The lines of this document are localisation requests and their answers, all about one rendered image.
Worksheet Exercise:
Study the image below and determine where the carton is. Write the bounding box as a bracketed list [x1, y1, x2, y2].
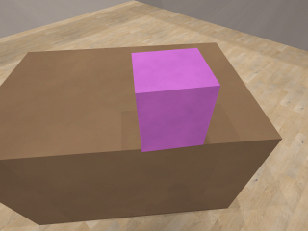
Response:
[131, 48, 220, 152]

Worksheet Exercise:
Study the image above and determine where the pedestal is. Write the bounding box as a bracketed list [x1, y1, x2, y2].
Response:
[0, 42, 282, 225]

